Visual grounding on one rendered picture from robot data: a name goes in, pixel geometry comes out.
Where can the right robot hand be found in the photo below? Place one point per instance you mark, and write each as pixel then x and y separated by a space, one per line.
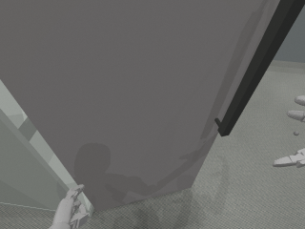
pixel 298 159

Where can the left robot hand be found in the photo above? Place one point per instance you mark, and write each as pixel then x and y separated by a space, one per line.
pixel 68 206

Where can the handle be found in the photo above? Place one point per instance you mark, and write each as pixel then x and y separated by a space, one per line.
pixel 284 17

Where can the fridge door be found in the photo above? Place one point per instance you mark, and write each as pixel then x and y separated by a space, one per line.
pixel 125 92

